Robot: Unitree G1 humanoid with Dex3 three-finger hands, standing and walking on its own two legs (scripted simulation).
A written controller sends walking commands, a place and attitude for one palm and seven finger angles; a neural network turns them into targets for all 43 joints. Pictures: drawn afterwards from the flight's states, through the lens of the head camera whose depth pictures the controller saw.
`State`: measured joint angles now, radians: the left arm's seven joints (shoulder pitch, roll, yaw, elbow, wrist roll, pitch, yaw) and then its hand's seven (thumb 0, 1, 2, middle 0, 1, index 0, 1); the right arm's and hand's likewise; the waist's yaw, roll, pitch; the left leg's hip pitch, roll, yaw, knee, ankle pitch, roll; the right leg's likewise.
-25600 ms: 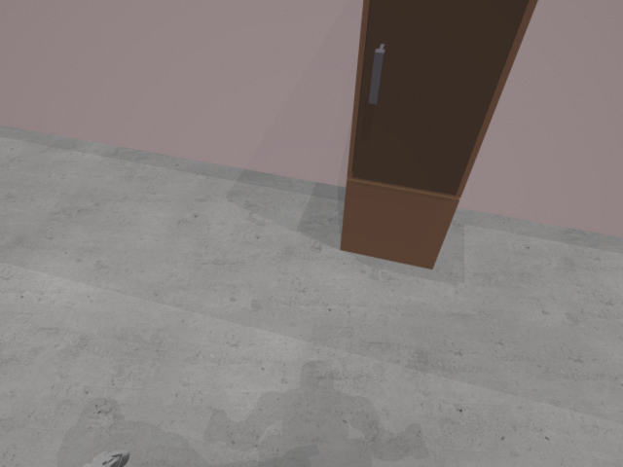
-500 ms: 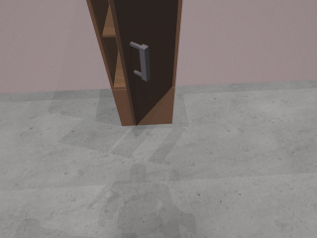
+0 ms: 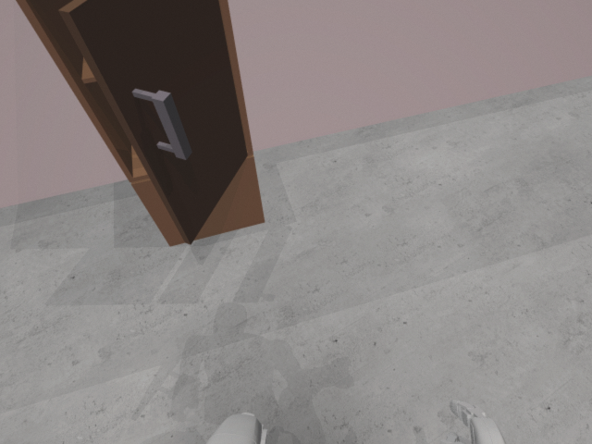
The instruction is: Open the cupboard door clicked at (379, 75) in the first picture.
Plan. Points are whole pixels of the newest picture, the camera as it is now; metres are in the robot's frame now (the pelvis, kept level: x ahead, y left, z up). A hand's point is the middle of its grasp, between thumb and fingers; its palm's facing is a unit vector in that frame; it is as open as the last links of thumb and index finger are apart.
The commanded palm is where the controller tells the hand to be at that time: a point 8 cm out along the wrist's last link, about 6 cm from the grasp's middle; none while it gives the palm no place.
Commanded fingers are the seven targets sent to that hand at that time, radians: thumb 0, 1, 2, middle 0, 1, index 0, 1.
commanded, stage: walk to a spot facing it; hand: left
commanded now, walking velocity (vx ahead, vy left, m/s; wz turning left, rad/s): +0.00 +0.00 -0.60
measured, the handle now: (163, 124) +0.60 +0.31 +0.03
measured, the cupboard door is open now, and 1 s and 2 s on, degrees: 52 52 52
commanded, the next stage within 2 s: none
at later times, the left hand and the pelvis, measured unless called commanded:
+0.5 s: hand (183, 399) +0.18 +0.21 -0.17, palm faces -0.32 -0.92 -0.24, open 7.4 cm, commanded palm none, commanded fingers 0.00 0.90 0.90 -0.20 -0.30 -0.20 -0.30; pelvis +0.01 +0.03 -0.01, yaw -19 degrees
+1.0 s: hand (244, 339) +0.29 +0.13 -0.18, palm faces -0.59 -0.79 -0.16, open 7.4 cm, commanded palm none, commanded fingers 0.00 0.90 0.90 -0.20 -0.30 -0.20 -0.30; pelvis +0.13 +0.00 -0.01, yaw -38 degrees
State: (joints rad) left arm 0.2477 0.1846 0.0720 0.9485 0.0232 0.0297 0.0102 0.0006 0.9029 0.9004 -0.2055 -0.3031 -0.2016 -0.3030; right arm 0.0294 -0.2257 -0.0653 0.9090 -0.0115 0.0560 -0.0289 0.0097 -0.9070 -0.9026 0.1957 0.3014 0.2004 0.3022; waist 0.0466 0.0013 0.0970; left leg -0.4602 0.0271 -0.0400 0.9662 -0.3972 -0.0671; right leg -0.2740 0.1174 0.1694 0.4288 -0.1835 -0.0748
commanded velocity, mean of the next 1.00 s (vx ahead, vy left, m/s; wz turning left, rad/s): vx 0.18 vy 0.00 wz -0.58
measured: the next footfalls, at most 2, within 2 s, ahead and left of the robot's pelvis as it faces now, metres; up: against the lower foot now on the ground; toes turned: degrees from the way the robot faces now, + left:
left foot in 0.18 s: +0.04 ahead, +0.16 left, +0.00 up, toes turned -9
right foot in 0.54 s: +0.01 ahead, -0.11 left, +0.00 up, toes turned -25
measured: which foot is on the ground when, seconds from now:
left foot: up 0.00-0.16, down 0.18-0.54, up 0.56-0.86, down 0.88-1.00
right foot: down 0.00-0.16, up 0.18-0.52, down 0.54-0.88, up 0.90-1.00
